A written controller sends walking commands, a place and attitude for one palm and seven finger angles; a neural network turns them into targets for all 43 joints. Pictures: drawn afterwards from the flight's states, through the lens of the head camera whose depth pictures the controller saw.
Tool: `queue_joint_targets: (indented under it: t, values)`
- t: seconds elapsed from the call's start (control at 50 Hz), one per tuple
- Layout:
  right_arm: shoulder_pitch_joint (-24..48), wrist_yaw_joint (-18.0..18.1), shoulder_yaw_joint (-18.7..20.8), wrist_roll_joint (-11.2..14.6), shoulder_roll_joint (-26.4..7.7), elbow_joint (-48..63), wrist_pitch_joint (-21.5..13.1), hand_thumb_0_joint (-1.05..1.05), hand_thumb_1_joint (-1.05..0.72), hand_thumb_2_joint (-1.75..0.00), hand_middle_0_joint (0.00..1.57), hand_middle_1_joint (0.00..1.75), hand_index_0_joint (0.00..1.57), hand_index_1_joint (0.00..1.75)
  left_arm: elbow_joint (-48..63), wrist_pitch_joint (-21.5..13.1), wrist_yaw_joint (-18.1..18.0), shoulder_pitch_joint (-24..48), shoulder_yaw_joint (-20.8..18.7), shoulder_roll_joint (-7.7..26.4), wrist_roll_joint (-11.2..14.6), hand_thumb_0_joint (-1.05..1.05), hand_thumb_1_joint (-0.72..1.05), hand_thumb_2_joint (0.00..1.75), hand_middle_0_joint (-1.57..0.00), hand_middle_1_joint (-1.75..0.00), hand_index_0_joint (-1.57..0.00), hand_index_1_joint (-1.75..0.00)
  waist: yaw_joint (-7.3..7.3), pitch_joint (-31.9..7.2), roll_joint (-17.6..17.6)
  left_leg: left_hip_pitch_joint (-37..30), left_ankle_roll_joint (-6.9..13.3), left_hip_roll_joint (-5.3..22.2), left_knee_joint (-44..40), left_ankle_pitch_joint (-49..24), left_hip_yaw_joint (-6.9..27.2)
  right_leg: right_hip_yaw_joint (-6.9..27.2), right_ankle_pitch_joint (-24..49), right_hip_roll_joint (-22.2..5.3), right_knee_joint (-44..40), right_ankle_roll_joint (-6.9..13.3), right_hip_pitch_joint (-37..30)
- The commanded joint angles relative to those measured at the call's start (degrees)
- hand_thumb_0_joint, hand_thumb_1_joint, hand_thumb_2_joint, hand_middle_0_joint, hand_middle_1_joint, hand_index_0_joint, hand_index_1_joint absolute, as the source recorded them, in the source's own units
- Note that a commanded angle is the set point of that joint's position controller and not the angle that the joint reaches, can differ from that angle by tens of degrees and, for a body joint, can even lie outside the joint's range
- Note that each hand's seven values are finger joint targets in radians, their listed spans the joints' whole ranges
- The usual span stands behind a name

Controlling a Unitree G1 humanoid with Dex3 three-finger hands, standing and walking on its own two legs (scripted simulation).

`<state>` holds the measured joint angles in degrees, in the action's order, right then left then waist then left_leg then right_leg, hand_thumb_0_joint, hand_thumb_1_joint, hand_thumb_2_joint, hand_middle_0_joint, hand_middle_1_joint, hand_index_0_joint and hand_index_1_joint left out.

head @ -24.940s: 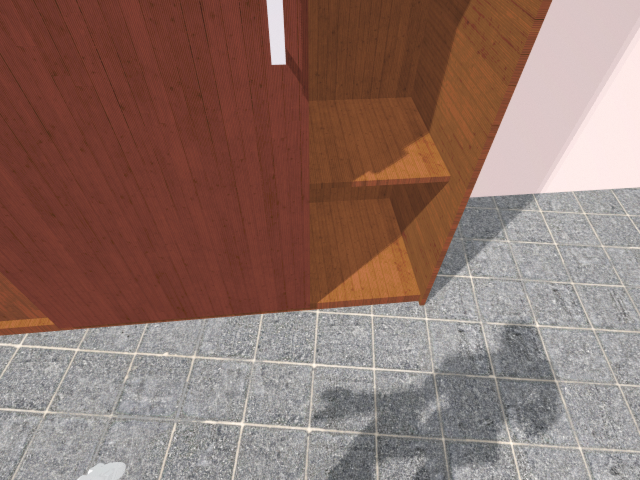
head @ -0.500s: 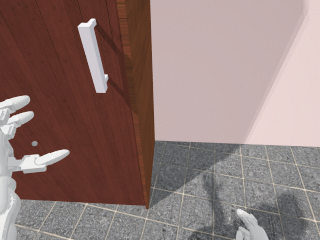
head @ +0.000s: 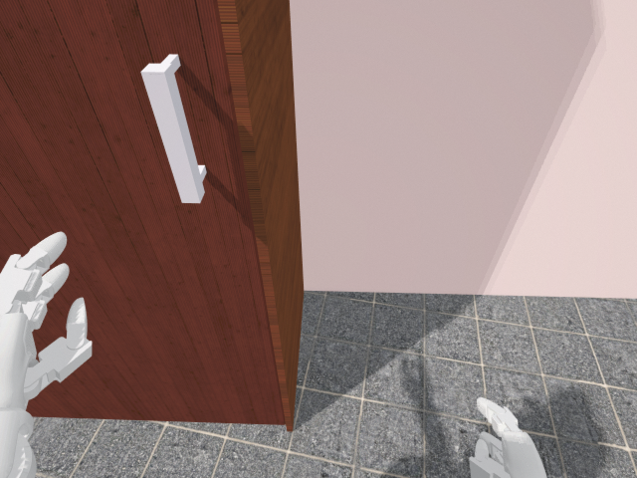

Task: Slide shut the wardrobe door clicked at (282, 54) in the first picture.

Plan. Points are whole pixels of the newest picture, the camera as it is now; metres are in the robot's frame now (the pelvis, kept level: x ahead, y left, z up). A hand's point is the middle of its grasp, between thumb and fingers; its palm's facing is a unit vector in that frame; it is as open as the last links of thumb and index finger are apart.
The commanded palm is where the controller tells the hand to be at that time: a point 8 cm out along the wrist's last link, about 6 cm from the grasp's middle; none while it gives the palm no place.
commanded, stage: draw the hand back to the body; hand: left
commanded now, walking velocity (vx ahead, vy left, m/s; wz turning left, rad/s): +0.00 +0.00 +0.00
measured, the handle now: (182, 131) +0.42 +0.23 +0.25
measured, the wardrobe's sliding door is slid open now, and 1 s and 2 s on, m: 0.00 0.00 0.00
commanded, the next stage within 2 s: step back with the hand held close in 0.26 s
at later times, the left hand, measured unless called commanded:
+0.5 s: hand (86, 333) +0.19 +0.25 +0.17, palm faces +0.45 -0.80 -0.41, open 7.4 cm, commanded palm +0.13 +0.28 +0.17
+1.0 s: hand (11, 383) +0.14 +0.30 +0.16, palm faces +0.42 -0.78 -0.47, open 7.4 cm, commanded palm +0.07 +0.33 +0.17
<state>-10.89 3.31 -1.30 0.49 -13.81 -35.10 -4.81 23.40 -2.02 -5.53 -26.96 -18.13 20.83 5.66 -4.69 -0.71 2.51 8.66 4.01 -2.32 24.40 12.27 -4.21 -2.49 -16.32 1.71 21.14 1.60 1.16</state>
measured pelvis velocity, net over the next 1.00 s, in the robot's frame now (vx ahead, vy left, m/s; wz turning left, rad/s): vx -0.07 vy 0.03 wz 0.00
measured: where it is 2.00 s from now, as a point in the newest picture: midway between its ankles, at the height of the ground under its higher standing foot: outside the picture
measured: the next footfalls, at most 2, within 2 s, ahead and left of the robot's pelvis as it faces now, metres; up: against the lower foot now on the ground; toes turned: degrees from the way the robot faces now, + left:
right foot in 1.58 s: -0.16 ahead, -0.10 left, +0.00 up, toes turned +2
right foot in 1.94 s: -0.26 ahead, -0.04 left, +0.00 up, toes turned -11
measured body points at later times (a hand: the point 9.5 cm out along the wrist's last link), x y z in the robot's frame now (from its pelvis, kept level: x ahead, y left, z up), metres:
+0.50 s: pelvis -0.01 -0.02 +0.00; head -0.02 -0.03 +0.45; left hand +0.16 +0.29 +0.19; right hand +0.18 -0.24 -0.08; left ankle +0.02 +0.07 -0.74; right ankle -0.05 -0.10 -0.74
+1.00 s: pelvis -0.07 +0.03 -0.01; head -0.06 +0.04 +0.44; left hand +0.11 +0.34 +0.18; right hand +0.11 -0.21 -0.08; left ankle +0.02 +0.07 -0.74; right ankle -0.05 -0.10 -0.74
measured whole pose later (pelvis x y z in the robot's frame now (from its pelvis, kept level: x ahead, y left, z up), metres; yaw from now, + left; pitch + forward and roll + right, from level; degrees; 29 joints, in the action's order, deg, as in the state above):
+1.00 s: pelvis -0.07 +0.03 -0.01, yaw +0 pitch +1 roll -2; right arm -13.0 5.0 -0.7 0.3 -13.1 -30.5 -1.5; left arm 27.8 -10.6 -7.6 -29.8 -24.3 24.8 2.3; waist -0.7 0.1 0.8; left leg 21.9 6.7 -2.7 28.8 8.2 -4.8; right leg -0.3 -14.6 2.2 29.6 0.0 16.1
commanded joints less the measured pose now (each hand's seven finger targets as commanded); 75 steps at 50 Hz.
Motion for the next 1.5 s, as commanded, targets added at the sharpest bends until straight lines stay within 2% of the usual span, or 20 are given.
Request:
queue_joint_targets:
  t: [0.0,0.36,0.38,0.4,0.42,0.54,0.6,0.74,0.86,0.92,1.04,1.12,1.24,1.3,1.34,1.36,1.4,1.42,1.46,1.48]
  values:
    - [7.3,0.6,2.2,-0.1,-6.1,8.8,-2.5,0.00,-0.90,-0.90,0.20,0.30,0.20,0.30,11.7,-3.9,-1.0,7.9,-7.0,10.8,-0.2,0.00,0.90,0.90,-0.20,-0.30,-0.20,-0.30,1.04,-2.6,1.6,-7.4,-3.0,4.9,-3.1,-11.9,6.5,2.9,11.9,-1.9,-3.8,0.3,7.6]
    - [8.4,0.9,2.1,-0.2,-5.8,8.2,-2.8,0.00,-0.90,-0.90,0.20,0.30,0.20,0.30,10.9,-4.8,-0.9,9.4,-7.4,11.5,-0.1,0.00,0.90,0.90,-0.20,-0.30,-0.20,-0.30,0.75,-1.7,1.2,-7.5,-2.2,4.1,-3.6,-9.4,5.6,3.8,11.0,-2.2,-6.0,0.1,7.1]
    - [8.4,0.9,2.1,0.4,-6.6,11.0,-1.9,0.00,-0.90,-0.90,0.20,0.30,0.20,0.30,17.0,-7.8,-1.7,16.8,-15.1,19.7,-0.7,0.00,0.90,0.90,-0.20,-0.30,-0.20,-0.30,2.12,2.2,0.0,-3.9,-0.6,4.9,0.1,-5.0,6.4,10.5,14.4,-5.6,-9.1,-2.0,14.3]
    - [8.1,1.1,1.9,-0.4,-5.8,9.1,-0.9,0.00,-0.90,-0.90,0.20,0.30,0.20,0.30,10.4,-8.1,-1.3,10.1,-11.2,14.1,-0.9,0.00,0.90,0.90,-0.20,-0.30,-0.20,-0.30,2.74,1.7,-3.1,-3.3,-0.4,4.6,1.9,-4.9,7.1,10.8,16.0,-7.2,-8.8,-1.9,14.7]
    - [7.3,0.8,2.2,-0.4,-6.0,9.7,-0.2,0.00,-0.90,-0.90,0.20,0.30,0.20,0.30,8.3,-8.0,-1.1,5.9,-9.5,11.9,-1.4,0.00,0.90,0.90,-0.20,-0.30,-0.20,-0.30,2.53,-0.1,-5.2,-3.0,-0.5,4.7,3.0,-6.0,6.6,10.9,18.0,-8.0,-8.0,-2.5,14.6]
    - [6.5,1.3,3.3,0.1,-6.7,12.0,2.5,0.00,-0.90,-0.90,0.20,0.30,0.20,0.30,12.0,-9.0,-1.9,0.8,-10.0,12.7,-1.7,0.00,0.90,0.90,-0.20,-0.30,-0.20,-0.30,2.67,-9.0,-0.9,-4.6,-0.2,6.7,2.9,-19.0,5.5,7.5,27.5,-7.2,-0.4,-4.5,11.6]
    - [6.5,1.6,3.4,0.3,-6.5,13.2,3.5,0.00,-0.90,-0.90,0.20,0.30,0.20,0.30,13.7,-9.2,-2.4,-0.6,-11.4,14.0,-1.6,0.00,0.90,0.90,-0.20,-0.30,-0.20,-0.30,2.88,-9.4,-2.9,-2.8,-0.2,7.4,2.9,-19.9,5.9,8.1,27.4,-6.8,0.9,-4.3,11.5]
    - [6.1,2.1,3.6,0.1,-7.2,14.1,3.3,0.00,-0.90,-0.90,0.20,0.30,0.20,0.30,16.8,-10.4,-3.1,-2.3,-13.1,15.3,-1.4,0.00,0.90,0.90,-0.20,-0.30,-0.20,-0.30,2.94,-8.4,2.7,3.0,-0.1,9.3,-0.9,-12.7,9.5,7.9,15.3,-4.6,3.1,-2.3,11.3]
    - [5.3,2.3,3.7,-0.1,-7.6,13.9,1.3,0.00,-0.90,-0.90,0.20,0.30,0.20,0.30,15.4,-11.8,-3.2,-1.8,-13.1,13.8,-2.7,0.00,0.90,0.90,-0.20,-0.30,-0.20,-0.30,3.41,-4.2,4.0,19.1,1.3,12.3,-10.3,17.1,15.8,7.0,1.8,-2.1,7.3,-1.0,5.3]
    - [4.7,2.2,4.0,-0.4,-7.9,13.6,0.2,0.00,-0.90,-0.90,0.20,0.30,0.20,0.30,15.7,-12.6,-3.2,-0.5,-13.3,13.2,-3.7,0.00,0.90,0.90,-0.20,-0.30,-0.20,-0.30,3.22,-4.1,5.9,24.4,1.2,13.6,-14.6,25.0,18.1,4.8,0.0,-0.3,11.3,-0.7,1.8]
    - [3.9,1.9,4.4,-0.7,-7.9,12.8,-1.3,0.00,-0.90,-0.90,0.20,0.30,0.20,0.30,17.6,-13.9,-2.7,0.0,-13.8,13.5,-4.0,0.00,0.90,0.90,-0.20,-0.30,-0.20,-0.30,3.27,-5.9,3.3,24.0,0.5,13.3,-13.6,25.0,18.5,6.5,-0.1,0.5,11.8,-0.1,2.0]
    - [3.7,1.6,4.6,-0.8,-7.6,11.7,-1.6,0.00,-0.90,-0.90,0.20,0.30,0.20,0.30,15.7,-14.1,-2.5,2.2,-12.5,12.2,-4.5,0.00,0.90,0.90,-0.20,-0.30,-0.20,-0.30,3.62,-3.0,1.5,23.5,-0.2,11.6,-11.1,26.9,16.9,9.9,-4.9,-0.3,8.7,1.1,6.9]
    - [3.8,1.4,4.7,-1.0,-6.8,10.5,-1.9,0.00,-0.90,-0.90,0.20,0.30,0.20,0.30,17.0,-15.0,-3.1,5.6,-12.0,13.2,-4.3,0.00,0.90,0.90,-0.20,-0.30,-0.20,-0.30,4.20,-4.6,-2.3,11.3,-1.2,8.4,-1.1,15.6,12.9,16.7,-4.2,-4.8,2.7,3.0,20.4]
    - [4.6,1.4,4.8,-0.8,-7.0,10.8,-2.0,0.00,-0.90,-0.90,0.20,0.30,0.20,0.30,16.6,-15.3,-3.2,5.4,-12.0,12.6,-4.6,0.00,0.90,0.90,-0.20,-0.30,-0.20,-0.30,4.20,-4.9,0.6,14.1,-0.5,10.9,-6.0,19.6,15.8,13.0,-3.4,-1.9,7.1,1.3,18.2]
    - [6.0,1.7,5.0,-1.0,-7.8,11.2,-2.2,0.00,-0.90,-0.90,0.20,0.30,0.20,0.30,17.9,-15.9,-2.9,5.7,-13.5,13.3,-5.0,0.00,0.90,0.90,-0.20,-0.30,-0.20,-0.30,3.53,-6.4,8.4,24.1,0.7,16.8,-16.2,28.0,21.9,7.3,-0.9,3.1,18.8,-0.6,7.1]
    - [5.4,1.6,5.3,-1.4,-7.5,11.0,-2.3,0.00,-0.90,-0.90,0.20,0.30,0.20,0.30,18.3,-16.0,-2.8,5.0,-14.8,14.0,-5.0,0.00,0.90,0.90,-0.20,-0.30,-0.20,-0.30,3.06,-8.4,9.3,26.2,0.9,19.3,-18.7,28.4,22.9,5.3,-2.0,4.1,24.4,-0.8,3.1]
    - [5.0,0.9,5.7,-1.5,-7.0,11.1,-2.3,0.00,-0.90,-0.90,0.20,0.30,0.20,0.30,17.4,-15.9,-2.4,2.6,-14.7,13.6,-4.4,0.00,0.90,0.90,-0.20,-0.30,-0.20,-0.30,2.88,-8.6,6.2,24.7,0.8,19.7,-18.2,25.3,19.3,4.3,-7.4,4.2,26.3,-0.2,4.1]
    - [4.6,0.5,5.8,-1.3,-6.8,10.9,-2.3,0.00,-0.90,-0.90,0.20,0.30,0.20,0.30,16.2,-15.9,-2.2,0.8,-14.7,13.3,-3.8,0.00,0.90,0.90,-0.20,-0.30,-0.20,-0.30,2.88,-8.1,6.4,23.8,0.1,19.6,-17.9,24.7,17.6,3.3,-9.3,3.8,24.0,0.2,4.8]
    - [3.8,0.1,5.3,-1.6,-5.8,10.1,-2.5,0.00,-0.90,-0.90,0.20,0.30,0.20,0.30,17.2,-16.1,-2.0,0.1,-12.5,12.1,-2.5,0.00,0.90,0.90,-0.20,-0.30,-0.20,-0.30,2.98,-8.9,5.8,15.3,-6.5,18.4,-17.7,17.9,16.0,1.9,-12.1,2.9,15.7,1.2,8.9]
    - [3.6,-0.1,5.3,-1.6,-5.8,9.3,-2.5,0.00,-0.90,-0.90,0.20,0.30,0.20,0.30,17.6,-16.4,-2.0,0.2,-11.8,12.0,-1.9,0.00,0.90,0.90,-0.20,-0.30,-0.20,-0.30,2.93,-10.4,6.8,10.4,-7.8,17.9,-16.8,14.9,14.7,1.8,-12.5,2.2,10.0,1.8,9.9]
